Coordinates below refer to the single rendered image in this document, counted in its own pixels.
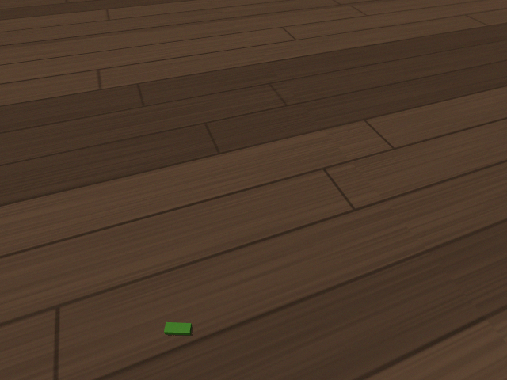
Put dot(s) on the small box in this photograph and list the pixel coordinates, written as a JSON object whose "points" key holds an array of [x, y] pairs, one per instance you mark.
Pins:
{"points": [[176, 328]]}

